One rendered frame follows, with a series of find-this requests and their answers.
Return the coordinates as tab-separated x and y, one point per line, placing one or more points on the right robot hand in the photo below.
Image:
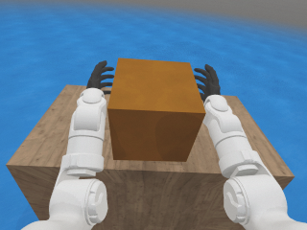
211	82

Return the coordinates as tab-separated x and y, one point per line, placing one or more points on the right robot forearm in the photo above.
230	141

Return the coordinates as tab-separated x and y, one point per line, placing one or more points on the robot right upper arm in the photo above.
257	203

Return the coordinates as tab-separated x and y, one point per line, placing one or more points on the carton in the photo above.
155	110

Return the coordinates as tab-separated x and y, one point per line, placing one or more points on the left robot hand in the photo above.
96	77

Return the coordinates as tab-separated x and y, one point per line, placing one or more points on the robot left upper arm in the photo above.
76	204

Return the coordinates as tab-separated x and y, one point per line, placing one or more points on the pedestal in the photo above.
140	195

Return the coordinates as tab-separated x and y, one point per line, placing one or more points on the left robot forearm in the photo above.
83	157

